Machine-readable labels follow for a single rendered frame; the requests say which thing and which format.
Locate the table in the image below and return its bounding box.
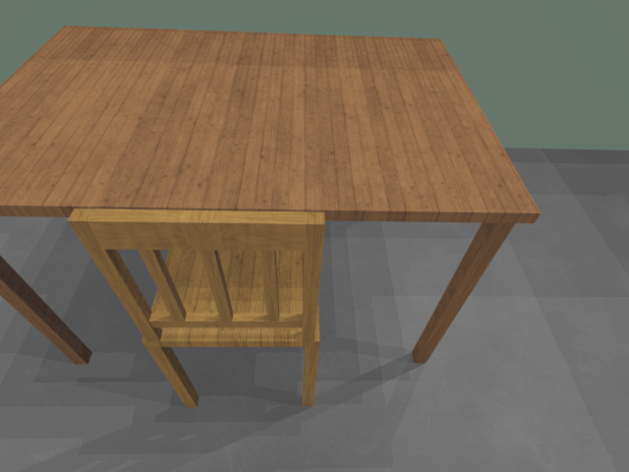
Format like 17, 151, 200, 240
0, 26, 541, 364

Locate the chair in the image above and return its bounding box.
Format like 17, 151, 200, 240
68, 208, 325, 407

